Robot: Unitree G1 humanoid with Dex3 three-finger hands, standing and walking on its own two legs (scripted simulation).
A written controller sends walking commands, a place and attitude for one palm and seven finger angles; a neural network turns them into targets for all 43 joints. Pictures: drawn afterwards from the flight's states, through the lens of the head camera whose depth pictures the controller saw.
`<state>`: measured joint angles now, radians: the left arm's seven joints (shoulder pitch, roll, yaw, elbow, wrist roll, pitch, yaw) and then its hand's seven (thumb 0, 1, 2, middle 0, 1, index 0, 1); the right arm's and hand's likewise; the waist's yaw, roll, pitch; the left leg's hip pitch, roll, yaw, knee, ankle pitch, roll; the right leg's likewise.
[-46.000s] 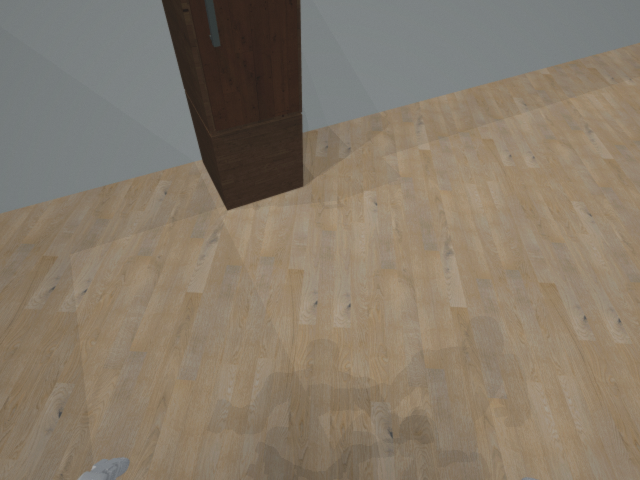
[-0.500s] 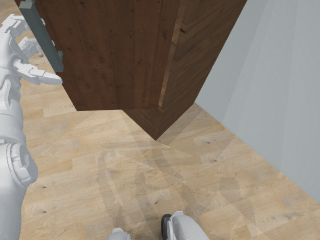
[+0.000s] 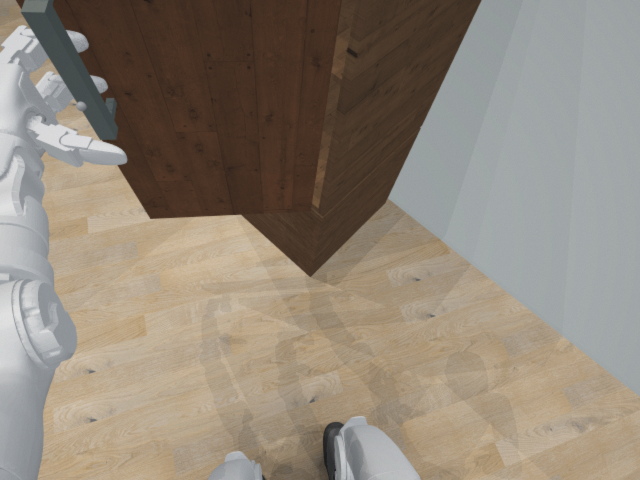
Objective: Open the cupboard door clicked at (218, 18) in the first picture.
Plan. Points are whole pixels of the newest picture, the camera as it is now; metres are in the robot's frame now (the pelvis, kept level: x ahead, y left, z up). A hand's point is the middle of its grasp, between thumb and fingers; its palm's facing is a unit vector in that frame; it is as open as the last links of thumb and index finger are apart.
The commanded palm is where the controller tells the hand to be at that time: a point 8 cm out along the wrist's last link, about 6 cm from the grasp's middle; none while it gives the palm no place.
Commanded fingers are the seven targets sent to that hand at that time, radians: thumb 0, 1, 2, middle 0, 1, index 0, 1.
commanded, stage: slide the fingers in behind the handle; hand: left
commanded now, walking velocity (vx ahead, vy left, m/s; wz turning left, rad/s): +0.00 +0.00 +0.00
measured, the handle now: (81, 68) +0.59 +0.22 +0.10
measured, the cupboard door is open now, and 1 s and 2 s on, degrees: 49 48 92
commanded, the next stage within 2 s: close the thumb around the handle in 0.12 s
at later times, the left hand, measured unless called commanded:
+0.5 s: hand (85, 102) +0.54 +0.21 +0.10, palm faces -0.04 -1.00 -0.02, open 11.7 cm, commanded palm +0.51 +0.25 +0.10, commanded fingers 0.00 0.34 0.66 -0.36 -1.29 -0.36 -1.29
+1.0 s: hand (96, 107) +0.53 +0.20 +0.10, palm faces -0.04 -1.00 -0.01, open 5.6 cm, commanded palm +0.52 +0.25 +0.10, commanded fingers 0.00 0.90 0.90 -0.40 -1.35 -0.40 -1.35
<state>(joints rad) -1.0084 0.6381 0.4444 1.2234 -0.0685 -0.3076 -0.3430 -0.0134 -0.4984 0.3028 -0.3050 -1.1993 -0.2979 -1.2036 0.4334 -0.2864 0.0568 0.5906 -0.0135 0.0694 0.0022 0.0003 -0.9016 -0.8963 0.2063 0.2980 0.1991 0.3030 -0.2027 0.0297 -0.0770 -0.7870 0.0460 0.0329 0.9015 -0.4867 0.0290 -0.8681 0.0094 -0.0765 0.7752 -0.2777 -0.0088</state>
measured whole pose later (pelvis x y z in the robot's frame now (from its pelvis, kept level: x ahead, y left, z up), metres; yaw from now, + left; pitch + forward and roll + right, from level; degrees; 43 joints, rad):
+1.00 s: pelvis +0.01 +0.00 +0.00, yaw +0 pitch +22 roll -3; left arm -1.01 0.59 0.43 1.22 -0.07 -0.31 -0.33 0.00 0.72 0.84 -0.36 -1.33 -0.39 -1.35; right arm 0.42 -0.29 0.05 0.59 -0.02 0.07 0.00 0.00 -0.90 -0.90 0.21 0.30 0.20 0.30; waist -0.20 0.04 -0.09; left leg -0.79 0.04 0.03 0.90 -0.50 0.03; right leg -0.87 0.00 -0.08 0.78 -0.29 0.00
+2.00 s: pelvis +0.03 -0.02 +0.03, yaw +2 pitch +9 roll +0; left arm -0.01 -0.12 -0.15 0.08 0.07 -0.07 0.51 0.02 0.71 0.77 -0.27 -1.28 -0.31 -1.31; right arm 0.20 -0.18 0.01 0.55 -0.06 0.05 0.03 0.01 -0.90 -0.90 0.20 0.30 0.20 0.30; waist 0.01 0.06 -0.10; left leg -0.38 0.02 0.02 0.68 -0.45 0.00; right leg -0.51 -0.01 -0.08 0.68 -0.32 -0.03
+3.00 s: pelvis -0.02 -0.03 +0.02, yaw +3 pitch +4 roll +1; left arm -0.11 -0.12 -0.17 0.22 0.06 -0.10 0.52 -0.01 -0.49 0.31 -0.21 -0.66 -0.21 -0.67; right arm 0.17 -0.19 0.02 0.62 -0.06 0.00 -0.03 0.01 -0.90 -0.90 0.20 0.30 0.20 0.30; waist 0.01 0.04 -0.06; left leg -0.39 0.00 0.01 0.72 -0.40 0.00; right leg -0.51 -0.03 -0.09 0.71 -0.27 -0.04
